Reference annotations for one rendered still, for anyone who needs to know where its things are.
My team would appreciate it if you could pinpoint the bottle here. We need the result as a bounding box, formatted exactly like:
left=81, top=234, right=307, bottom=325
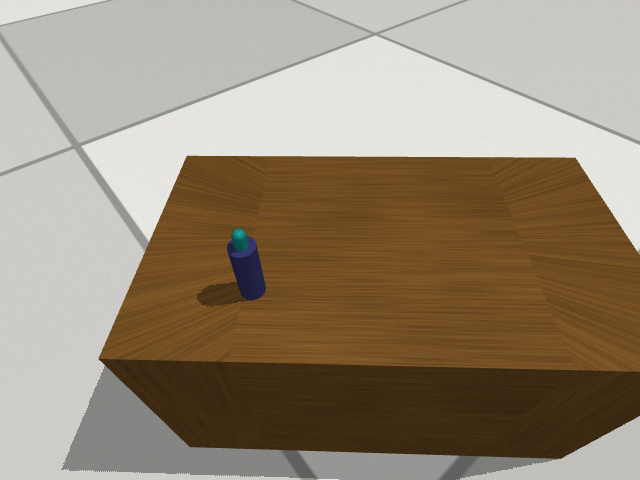
left=227, top=229, right=266, bottom=300

